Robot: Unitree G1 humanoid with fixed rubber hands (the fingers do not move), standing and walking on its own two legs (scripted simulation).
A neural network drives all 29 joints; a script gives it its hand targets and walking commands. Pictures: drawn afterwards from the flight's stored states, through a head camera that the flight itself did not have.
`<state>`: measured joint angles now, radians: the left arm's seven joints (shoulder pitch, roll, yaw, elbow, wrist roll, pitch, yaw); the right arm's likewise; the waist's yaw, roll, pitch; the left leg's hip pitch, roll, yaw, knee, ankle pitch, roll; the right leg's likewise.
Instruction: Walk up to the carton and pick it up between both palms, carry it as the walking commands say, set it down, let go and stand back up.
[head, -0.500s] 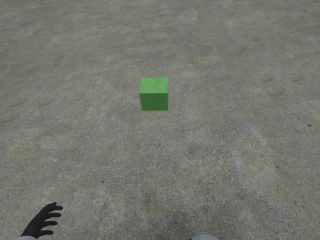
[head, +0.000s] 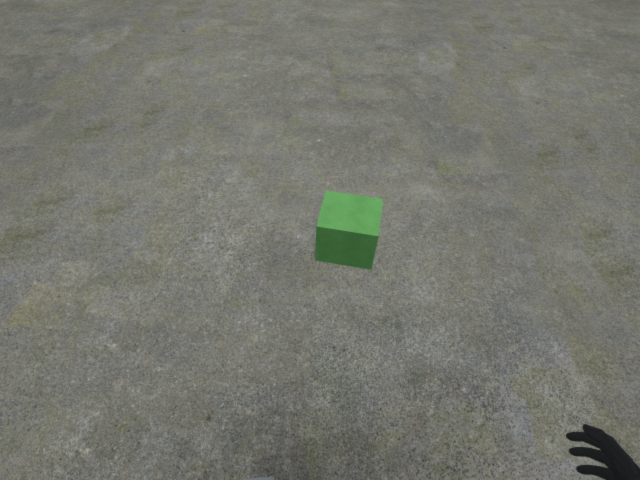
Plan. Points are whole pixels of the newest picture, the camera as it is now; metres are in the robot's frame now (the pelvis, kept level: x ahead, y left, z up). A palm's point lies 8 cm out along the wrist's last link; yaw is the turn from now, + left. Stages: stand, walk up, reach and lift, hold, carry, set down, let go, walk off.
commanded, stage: walk up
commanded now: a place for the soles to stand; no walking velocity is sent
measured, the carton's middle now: (348, 230) +1.08 -0.05 -0.66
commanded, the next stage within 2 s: none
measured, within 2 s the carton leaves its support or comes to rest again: neither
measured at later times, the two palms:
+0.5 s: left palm (122, 331) +0.30 +0.32 -0.04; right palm (591, 396) +0.28 -0.36 -0.09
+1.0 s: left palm (166, 240) +0.50 +0.33 -0.07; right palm (559, 299) +0.42 -0.35 -0.07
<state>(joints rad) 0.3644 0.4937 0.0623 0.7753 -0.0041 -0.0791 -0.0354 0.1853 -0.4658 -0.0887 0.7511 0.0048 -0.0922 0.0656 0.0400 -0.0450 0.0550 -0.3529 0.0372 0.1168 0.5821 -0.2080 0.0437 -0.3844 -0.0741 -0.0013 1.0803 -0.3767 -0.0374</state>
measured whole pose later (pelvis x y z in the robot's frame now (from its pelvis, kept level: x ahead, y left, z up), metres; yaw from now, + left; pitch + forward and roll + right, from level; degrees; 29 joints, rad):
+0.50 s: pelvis +0.21 -0.03 +0.01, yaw +0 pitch -1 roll +0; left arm 0.28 0.48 0.08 0.74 0.01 -0.11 -0.04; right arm 0.32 -0.48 -0.06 0.79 -0.01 -0.07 0.06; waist 0.01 0.05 0.05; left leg -0.49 0.08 0.01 0.92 -0.35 0.01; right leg -0.28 -0.05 -0.12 0.54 -0.23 -0.04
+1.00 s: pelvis +0.39 +0.01 +0.00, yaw -2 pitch -1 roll +1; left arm 0.28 0.46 0.07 0.79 0.02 -0.08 -0.07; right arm 0.36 -0.51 -0.08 0.74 -0.01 -0.08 0.05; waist -0.05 -0.01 0.05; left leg -0.22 0.06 0.13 0.58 -0.35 0.02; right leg -0.44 -0.08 -0.07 0.63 -0.24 -0.02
